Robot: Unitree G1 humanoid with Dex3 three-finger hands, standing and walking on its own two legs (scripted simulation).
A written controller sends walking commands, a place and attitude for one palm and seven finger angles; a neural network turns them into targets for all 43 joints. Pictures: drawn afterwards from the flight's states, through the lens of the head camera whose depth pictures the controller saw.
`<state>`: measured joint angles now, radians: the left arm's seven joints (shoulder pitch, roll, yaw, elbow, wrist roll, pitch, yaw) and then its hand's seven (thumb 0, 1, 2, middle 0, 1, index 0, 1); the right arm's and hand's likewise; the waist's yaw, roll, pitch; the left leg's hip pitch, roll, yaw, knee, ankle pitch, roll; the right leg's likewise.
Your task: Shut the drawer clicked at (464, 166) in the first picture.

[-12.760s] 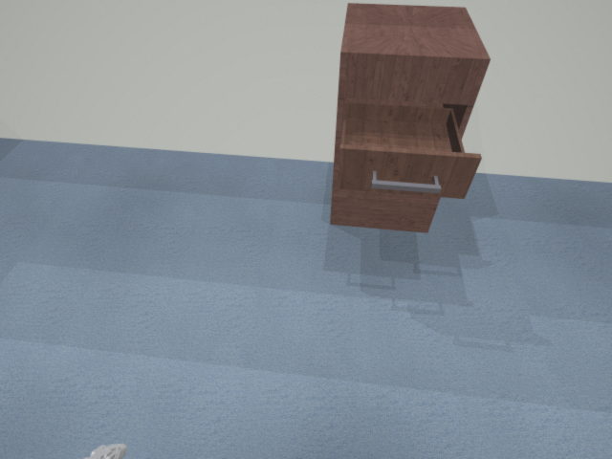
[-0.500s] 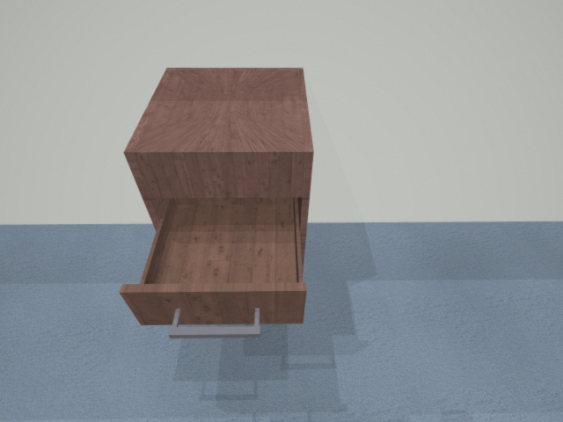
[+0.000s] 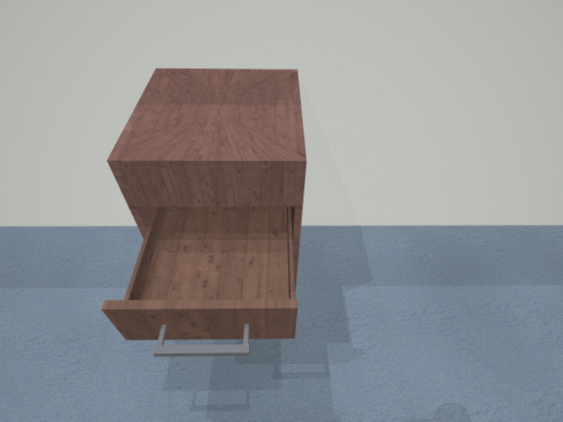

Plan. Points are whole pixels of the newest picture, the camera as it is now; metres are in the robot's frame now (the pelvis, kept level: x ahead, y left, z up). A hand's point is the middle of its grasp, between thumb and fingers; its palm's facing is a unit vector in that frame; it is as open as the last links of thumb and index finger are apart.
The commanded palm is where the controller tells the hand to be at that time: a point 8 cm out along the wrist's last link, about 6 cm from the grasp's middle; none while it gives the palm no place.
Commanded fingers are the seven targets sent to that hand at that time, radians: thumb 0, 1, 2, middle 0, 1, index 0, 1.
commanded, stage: come to a stop and stand still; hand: left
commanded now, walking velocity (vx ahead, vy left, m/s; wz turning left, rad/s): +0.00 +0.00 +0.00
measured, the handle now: (203, 340) +0.32 +0.18 -0.23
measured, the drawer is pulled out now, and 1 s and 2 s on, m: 0.28 0.28 0.28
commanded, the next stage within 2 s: look again from close up in 0.14 s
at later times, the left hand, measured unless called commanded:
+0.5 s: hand out of the picture -0.02 +0.14 -0.17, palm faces +0.03 -0.98 -0.17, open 7.3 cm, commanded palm none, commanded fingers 0.00 0.90 0.90 -0.20 -0.30 -0.20 -0.30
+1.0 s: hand out of the picture +0.05 +0.18 -0.12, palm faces +0.21 -0.94 -0.27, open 7.2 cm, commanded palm +0.08 +0.19 -0.08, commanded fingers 0.00 0.90 0.90 -0.34 -0.45 -0.34 -0.45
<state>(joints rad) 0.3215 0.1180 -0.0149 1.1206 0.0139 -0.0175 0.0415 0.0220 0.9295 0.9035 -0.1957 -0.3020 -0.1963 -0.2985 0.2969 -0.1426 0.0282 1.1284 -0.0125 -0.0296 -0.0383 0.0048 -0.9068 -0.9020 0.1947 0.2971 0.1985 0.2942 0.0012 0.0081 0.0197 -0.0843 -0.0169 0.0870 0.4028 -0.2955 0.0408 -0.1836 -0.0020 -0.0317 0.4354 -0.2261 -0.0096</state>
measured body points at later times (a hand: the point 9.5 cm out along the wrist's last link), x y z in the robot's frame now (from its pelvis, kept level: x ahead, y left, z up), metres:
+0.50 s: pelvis +0.00 -0.01 +0.00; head +0.00 -0.02 +0.45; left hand -0.02 +0.20 -0.16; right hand -0.03 -0.22 -0.16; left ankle -0.05 +0.09 -0.74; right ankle +0.01 -0.11 -0.74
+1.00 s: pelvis -0.01 -0.02 +0.00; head -0.02 -0.03 +0.45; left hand +0.04 +0.23 -0.10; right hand +0.00 -0.24 -0.16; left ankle -0.05 +0.09 -0.74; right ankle +0.01 -0.11 -0.74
